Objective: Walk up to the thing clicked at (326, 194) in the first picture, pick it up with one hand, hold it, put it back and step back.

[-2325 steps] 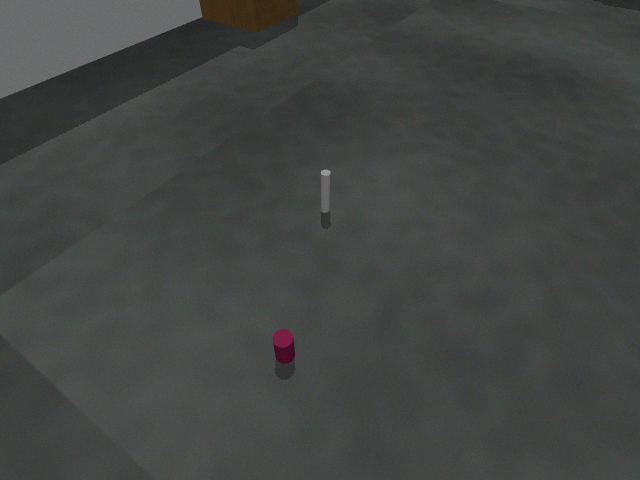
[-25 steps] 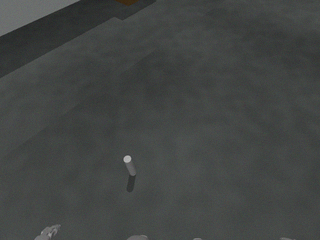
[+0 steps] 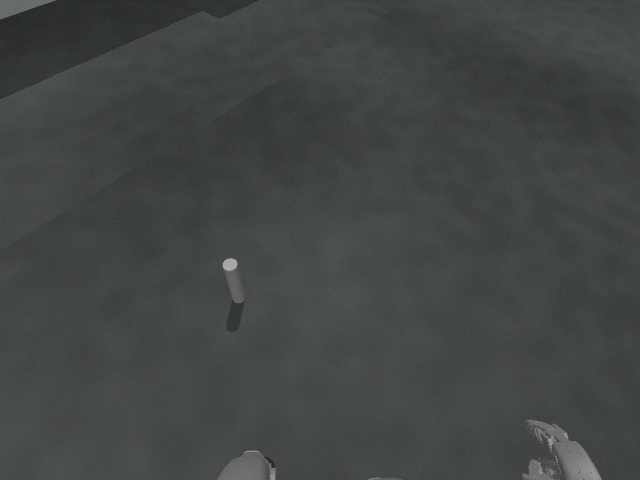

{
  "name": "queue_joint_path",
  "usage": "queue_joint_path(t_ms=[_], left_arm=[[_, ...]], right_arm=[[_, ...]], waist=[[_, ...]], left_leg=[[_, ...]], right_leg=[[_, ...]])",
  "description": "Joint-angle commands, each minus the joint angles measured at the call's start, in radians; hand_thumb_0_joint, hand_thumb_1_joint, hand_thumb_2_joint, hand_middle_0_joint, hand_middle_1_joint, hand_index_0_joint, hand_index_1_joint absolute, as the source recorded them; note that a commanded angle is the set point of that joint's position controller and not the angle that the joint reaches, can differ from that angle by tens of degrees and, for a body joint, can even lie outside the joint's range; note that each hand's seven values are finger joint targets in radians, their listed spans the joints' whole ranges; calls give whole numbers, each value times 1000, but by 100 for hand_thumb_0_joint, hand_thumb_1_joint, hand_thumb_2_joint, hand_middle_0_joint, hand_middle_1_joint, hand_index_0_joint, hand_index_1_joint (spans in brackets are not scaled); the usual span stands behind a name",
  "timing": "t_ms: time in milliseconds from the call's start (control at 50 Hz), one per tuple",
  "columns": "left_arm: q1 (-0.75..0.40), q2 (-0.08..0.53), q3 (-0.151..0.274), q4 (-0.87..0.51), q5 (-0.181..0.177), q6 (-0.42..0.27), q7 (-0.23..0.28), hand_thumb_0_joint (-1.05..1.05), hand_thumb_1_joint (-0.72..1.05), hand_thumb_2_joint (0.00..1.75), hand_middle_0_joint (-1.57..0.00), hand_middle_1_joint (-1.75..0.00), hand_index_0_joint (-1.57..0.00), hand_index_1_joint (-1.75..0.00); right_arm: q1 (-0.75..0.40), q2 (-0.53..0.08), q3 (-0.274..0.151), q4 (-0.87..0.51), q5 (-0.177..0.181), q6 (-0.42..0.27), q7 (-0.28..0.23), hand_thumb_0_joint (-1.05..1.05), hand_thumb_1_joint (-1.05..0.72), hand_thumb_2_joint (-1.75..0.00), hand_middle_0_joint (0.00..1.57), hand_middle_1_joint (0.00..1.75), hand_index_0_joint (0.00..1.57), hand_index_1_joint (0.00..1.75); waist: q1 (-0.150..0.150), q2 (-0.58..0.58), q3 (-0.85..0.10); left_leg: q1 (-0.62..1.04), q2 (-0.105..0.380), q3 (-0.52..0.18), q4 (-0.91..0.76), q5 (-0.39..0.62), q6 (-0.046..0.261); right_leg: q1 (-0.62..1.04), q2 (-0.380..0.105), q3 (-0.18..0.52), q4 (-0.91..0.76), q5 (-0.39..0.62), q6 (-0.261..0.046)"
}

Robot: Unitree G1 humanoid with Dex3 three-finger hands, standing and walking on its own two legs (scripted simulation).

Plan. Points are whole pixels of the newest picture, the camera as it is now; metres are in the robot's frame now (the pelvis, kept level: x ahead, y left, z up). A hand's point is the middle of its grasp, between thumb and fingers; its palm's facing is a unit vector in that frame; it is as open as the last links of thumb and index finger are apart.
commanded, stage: step back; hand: left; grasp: from the side
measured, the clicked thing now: (234, 282) +0.71 +0.26 -0.65
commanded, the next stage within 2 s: stand in 1.90 s
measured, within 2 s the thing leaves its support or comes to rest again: neither
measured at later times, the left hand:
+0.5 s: hand out of the picture -0.06 +0.25 -0.14, palm faces +0.10 -0.92 -0.38, open 7.4 cm
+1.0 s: hand out of the picture -0.27 +0.22 -0.14, palm faces +0.09 -0.91 -0.41, open 7.4 cm
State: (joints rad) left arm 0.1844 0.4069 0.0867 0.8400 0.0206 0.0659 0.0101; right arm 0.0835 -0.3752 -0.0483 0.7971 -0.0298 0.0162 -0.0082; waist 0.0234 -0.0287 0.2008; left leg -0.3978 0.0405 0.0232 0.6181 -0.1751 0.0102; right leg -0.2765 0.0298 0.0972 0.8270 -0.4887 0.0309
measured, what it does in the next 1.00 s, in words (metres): walks backwards: right foot, then left foot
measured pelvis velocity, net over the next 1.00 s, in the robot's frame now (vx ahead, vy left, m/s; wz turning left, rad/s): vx -0.29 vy -0.05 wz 0.09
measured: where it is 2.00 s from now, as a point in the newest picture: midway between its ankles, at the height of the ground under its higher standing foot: outside the picture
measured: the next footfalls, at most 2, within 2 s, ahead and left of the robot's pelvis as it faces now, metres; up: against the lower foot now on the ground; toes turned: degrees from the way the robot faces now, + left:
right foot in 0.04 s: +0.00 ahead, -0.14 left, +0.00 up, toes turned +3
left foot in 0.42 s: -0.15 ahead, +0.09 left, +0.00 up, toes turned +5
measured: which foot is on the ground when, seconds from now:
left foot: down 0.00-0.08, up 0.10-0.40, down 0.42-0.80, up 0.82-1.00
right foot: up 0.00-0.02, down 0.04-0.44, up 0.46-0.74, down 0.76-1.00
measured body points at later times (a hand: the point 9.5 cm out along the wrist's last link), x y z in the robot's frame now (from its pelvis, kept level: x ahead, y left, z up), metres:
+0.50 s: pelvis -0.17 -0.03 +0.00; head -0.12 -0.01 +0.44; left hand -0.06 +0.30 -0.12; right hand -0.09 -0.33 -0.12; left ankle -0.19 +0.09 -0.72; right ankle -0.07 -0.14 -0.70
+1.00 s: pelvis -0.29 -0.05 +0.00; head -0.28 -0.07 +0.45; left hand -0.27 +0.27 -0.11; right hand -0.18 -0.37 -0.12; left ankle -0.31 +0.08 -0.72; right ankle -0.29 -0.19 -0.72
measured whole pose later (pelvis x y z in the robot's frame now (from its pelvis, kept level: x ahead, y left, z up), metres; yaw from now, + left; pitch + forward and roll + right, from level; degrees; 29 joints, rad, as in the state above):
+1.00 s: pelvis -0.29 -0.05 +0.00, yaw +5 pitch -2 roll +0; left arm 0.23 0.36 0.06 0.95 0.05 0.00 -0.01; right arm 0.21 -0.41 -0.06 0.95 -0.02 0.02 0.02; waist 0.03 0.04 0.05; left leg -0.29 -0.01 -0.06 0.70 -0.44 0.00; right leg -0.25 -0.02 0.02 0.64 -0.36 0.01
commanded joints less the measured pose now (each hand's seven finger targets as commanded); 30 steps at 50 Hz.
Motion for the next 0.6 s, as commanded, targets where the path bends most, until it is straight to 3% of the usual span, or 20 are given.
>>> queue_joint_path(t_ms=[0,20,40,60,80,120,140,160,220,280,340,380,400,420,440,460,500,520,540,580], left_arm=[[191,150,53,0,7,-38,-2,0,90,90,-20,-30,-20,-30],[183,179,62,-5,18,-41,-4,0,90,90,-20,-30,-20,-30],[141,257,83,-29,35,-43,-5,0,90,90,-20,-30,-20,-30],[30,363,102,-83,31,-36,-8,0,90,90,-20,-30,-20,-30],[-73,367,100,-119,28,-40,0,0,90,90,-20,-30,-20,-30],[-152,241,65,-143,23,-47,3,0,90,90,-20,-30,-20,-30],[-186,203,64,-137,23,-46,7,0,90,90,-20,-30,-20,-30],[-171,191,67,-132,24,-44,7,0,90,90,-20,-30,-20,-30],[-69,192,65,-134,33,-44,12,0,90,90,-20,-30,-20,-30],[-8,177,66,-127,29,-34,23,0,90,90,-20,-30,-20,-30],[-12,195,59,-133,16,-22,24,0,90,90,-20,-30,-20,-30],[-45,205,46,-143,4,-5,16,0,90,90,-20,-30,-20,-30],[-55,174,34,-157,1,-2,12,0,90,90,-20,-30,-20,-30],[-68,140,26,-165,-6,-3,9,0,90,90,-20,-30,-20,-30],[-163,177,46,-185,-6,-5,21,0,90,90,-20,-30,-20,-30],[-178,201,57,-168,4,-2,23,0,90,90,-20,-30,-20,-30],[-94,174,52,-113,-10,0,13,0,90,90,-20,-30,-20,-30],[-41,167,47,-101,-18,-1,11,0,90,90,-20,-30,-20,-30],[-27,169,47,-91,-15,-1,10,0,90,90,-20,-30,-20,-30],[-44,150,43,-91,-8,-7,9,0,90,90,-20,-30,-20,-30]], right_arm=[[-11,-279,-80,-62,7,18,-13,0,-90,-90,20,30,20,30],[-1,-252,-71,-62,15,22,-11,0,-90,-90,20,30,20,30],[3,-193,-58,-77,21,21,-13,0,-90,-90,20,30,20,30],[-16,-199,-67,-79,20,24,-30,0,-90,-90,20,30,20,30],[5,-250,-87,-61,16,27,-33,0,-90,-90,20,30,20,30],[78,-250,-75,-3,26,25,-19,0,-90,-90,20,30,20,30],[129,-219,-67,19,27,23,-18,0,-90,-90,20,30,20,30],[146,-198,-56,23,23,19,-20,0,-90,-90,20,30,20,30],[146,-206,-47,10,23,4,-26,0,-90,-90,20,30,20,30],[118,-182,-39,-5,11,-9,-28,0,-90,-90,20,30,20,30],[181,-179,-44,18,3,-14,-29,0,-90,-90,20,30,20,30],[266,-189,-57,61,2,-9,-26,0,-90,-90,20,30,20,30],[265,-229,-71,59,-7,-7,-27,0,-90,-90,20,30,20,30],[238,-311,-86,43,-22,-4,-24,0,-90,-90,20,30,20,30],[167,-410,-100,11,-18,2,-14,0,-90,-90,20,30,20,30],[103,-389,-98,-3,-22,-10,-21,0,-90,-90,20,30,20,30],[39,-284,-66,-17,-31,-15,-29,0,-90,-90,20,30,20,30],[14,-255,-55,-27,-23,-16,-33,0,-90,-90,20,30,20,30],[26,-246,-55,-22,-17,-15,-32,0,-90,-90,20,30,20,30],[76,-239,-55,-7,-13,-10,-25,0,-90,-90,20,30,20,30]], waist=[[25,212,-315],[23,132,-294],[19,-111,-233],[49,-278,-168],[15,-272,-74],[-41,-112,-45],[-69,-110,-59],[-59,-128,-86],[1,-152,-156],[46,-178,-229],[29,-199,-292],[-22,-134,-309],[-26,-43,-297],[-19,174,-270],[-73,302,-227],[-58,263,-159],[0,142,-171],[28,123,-186],[29,108,-189],[-8,155,-175]], left_leg=[[116,177,-212,-99,77,147],[24,114,-194,-37,-52,93],[-189,-55,-151,142,-282,20],[-104,-144,-122,411,-435,-21],[-31,-87,-195,559,-408,-23],[-23,-152,-205,600,-265,-14],[-58,-179,-200,600,-231,-15],[-68,-188,-189,614,-223,-22],[-116,-152,-151,470,-275,-44],[-137,-110,-104,263,-374,-52],[9,-70,-49,-14,-274,-24],[165,-89,-1,-220,-44,2],[214,3,-143,-224,-16,34],[244,214,-429,-261,108,123],[58,362,-580,-331,111,287],[-73,392,-617,-348,115,323],[19,242,-332,-238,331,250],[84,204,-262,-188,401,215],[101,173,-222,-173,381,187],[189,156,-231,-155,361,190]], right_leg=[[165,-15,-90,-359,215,-51],[183,-46,1,-397,199,-76],[164,-233,312,-480,99,-146],[-158,-438,484,-599,-28,-311],[-351,-479,542,-654,-112,-336],[-293,-286,231,-559,46,-228],[-218,-218,117,-516,142,-176],[-177,-190,81,-498,161,-156],[47,-218,104,-438,264,-192],[267,-271,112,-361,487,-232],[272,-281,99,-256,668,-211],[154,-239,57,-204,557,-158],[26,-197,40,-166,405,-111],[-167,-68,-54,1,133,-61],[-161,13,-64,203,-155,-35],[-108,-2,56,378,-157,-34],[-144,57,90,475,-61,-45],[-188,64,81,480,-32,-47],[-199,74,75,473,-11,-50],[-211,57,50,346,-27,-23]])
